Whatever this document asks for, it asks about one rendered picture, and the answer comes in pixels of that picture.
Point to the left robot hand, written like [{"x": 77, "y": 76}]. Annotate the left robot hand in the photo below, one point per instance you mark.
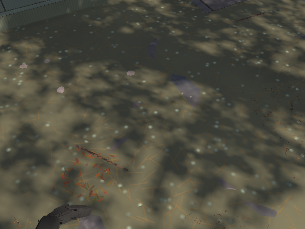
[{"x": 62, "y": 215}]

